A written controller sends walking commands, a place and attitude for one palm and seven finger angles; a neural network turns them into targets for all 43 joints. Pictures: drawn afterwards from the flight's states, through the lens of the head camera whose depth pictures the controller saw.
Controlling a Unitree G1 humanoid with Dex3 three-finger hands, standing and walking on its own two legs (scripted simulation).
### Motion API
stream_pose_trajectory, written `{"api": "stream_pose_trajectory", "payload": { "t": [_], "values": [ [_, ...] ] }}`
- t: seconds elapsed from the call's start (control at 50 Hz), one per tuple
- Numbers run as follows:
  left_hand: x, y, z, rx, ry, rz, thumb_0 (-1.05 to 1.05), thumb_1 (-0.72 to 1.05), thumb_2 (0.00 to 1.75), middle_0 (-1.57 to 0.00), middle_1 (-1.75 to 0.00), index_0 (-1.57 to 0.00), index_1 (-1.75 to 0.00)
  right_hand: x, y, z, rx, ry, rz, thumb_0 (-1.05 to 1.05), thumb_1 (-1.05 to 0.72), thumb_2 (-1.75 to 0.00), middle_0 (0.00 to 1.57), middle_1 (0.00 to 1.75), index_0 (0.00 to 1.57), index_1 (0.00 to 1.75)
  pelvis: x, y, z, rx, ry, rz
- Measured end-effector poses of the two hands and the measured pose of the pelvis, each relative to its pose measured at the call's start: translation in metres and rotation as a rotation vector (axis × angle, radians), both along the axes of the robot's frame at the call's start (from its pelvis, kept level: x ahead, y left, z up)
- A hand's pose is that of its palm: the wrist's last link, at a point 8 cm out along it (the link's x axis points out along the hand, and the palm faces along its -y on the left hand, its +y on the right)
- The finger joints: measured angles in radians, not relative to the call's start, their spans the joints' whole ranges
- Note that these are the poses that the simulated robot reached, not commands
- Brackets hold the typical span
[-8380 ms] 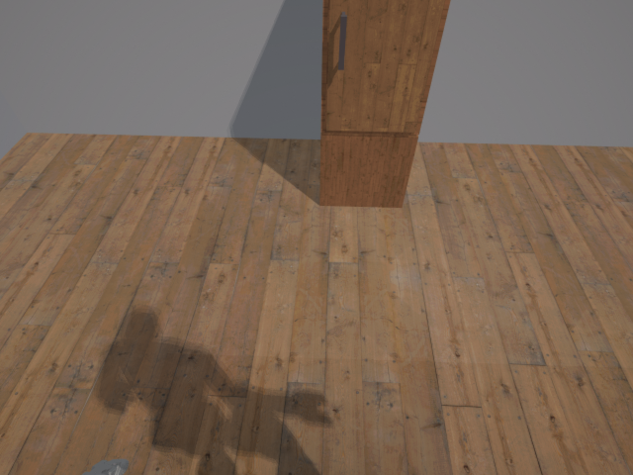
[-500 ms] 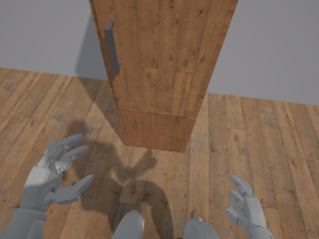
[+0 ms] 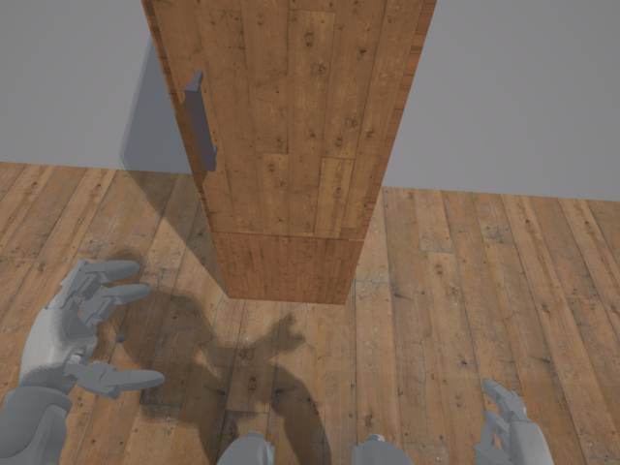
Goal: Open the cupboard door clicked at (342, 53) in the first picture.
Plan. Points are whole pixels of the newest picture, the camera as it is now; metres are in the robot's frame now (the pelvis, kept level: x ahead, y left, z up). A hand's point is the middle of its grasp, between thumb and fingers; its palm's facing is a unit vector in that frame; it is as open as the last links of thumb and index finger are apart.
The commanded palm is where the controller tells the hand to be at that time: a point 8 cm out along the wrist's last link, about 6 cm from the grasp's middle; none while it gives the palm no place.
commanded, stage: raise the hand with hooked fingers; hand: left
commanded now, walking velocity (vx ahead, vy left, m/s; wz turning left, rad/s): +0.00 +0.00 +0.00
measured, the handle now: (204, 124) +0.60 +0.21 +0.06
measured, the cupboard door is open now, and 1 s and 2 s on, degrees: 0 0 0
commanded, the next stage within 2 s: move the hooked fingers beside the handle in 0.96 s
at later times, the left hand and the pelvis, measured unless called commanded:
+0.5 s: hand (93, 280) +0.31 +0.27 +0.07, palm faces +0.02 -1.00 -0.04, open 13.9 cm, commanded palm +0.28 +0.32 +0.08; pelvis +0.01 +0.00 +0.01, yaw +0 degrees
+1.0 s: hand (95, 280) +0.30 +0.27 +0.08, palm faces +0.03 -1.00 -0.04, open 14.0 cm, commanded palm +0.27 +0.31 +0.08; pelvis +0.01 +0.00 +0.02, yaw +0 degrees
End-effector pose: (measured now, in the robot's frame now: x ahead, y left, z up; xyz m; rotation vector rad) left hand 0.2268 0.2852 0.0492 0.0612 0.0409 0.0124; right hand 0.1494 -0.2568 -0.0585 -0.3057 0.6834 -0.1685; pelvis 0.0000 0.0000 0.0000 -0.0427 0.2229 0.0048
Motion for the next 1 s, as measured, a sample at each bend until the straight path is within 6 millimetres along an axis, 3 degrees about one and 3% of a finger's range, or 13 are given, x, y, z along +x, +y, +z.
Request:
{"api": "stream_pose_trajectory", "payload": {
  "t": [0.12,0.24,0.56,0.74,1.0],
  "values": [
    [0.011,0.012,0.009,0.003,-0.001,0.016,0.0,-0.36,0.35,-0.29,-1.11,-0.29,-1.12,0.02,0.015,0.006,0.033,-0.03,0.045,0.02,-0.91,-0.9,0.2,0.3,0.21,0.3,0.005,-0.001,0.005,-0.004,-0.007,0.005],
    [0.024,0.023,0.014,-0.003,0.009,0.02,-0.01,-0.45,0.32,-0.3,-1.17,-0.3,-1.17,0.026,0.025,0.003,0.059,-0.014,0.069,0.01,-0.9,-0.9,0.2,0.3,0.21,0.3,0.009,-0.001,0.008,-0.004,-0.009,0.007],
    [0.061,0.039,0.028,-0.024,-0.006,0.003,-0.01,-0.49,0.3,-0.3,-1.2,-0.3,-1.2,-0.001,0.003,0.001,0.021,0.094,0.001,0.02,-0.9,-0.9,0.21,0.3,0.21,0.3,0.016,-0.003,0.016,0.0,-0.006,-0.006],
    [0.061,0.035,0.025,-0.028,0.003,0.005,-0.01,-0.49,0.3,-0.3,-1.2,-0.3,-1.2,-0.01,-0.002,0.004,0.019,0.106,-0.022,0.02,-0.91,-0.9,0.2,0.3,0.21,0.3,0.015,-0.002,0.018,0.006,-0.007,-0.015],
    [0.053,0.035,0.029,-0.022,-0.016,0.015,-0.01,-0.5,0.3,-0.3,-1.2,-0.3,-1.2,-0.002,0.009,0.001,0.047,0.081,0.001,0.02,-0.9,-0.9,0.2,0.3,0.21,0.3,0.011,-0.004,0.018,0.008,-0.019,-0.009]
  ]
}}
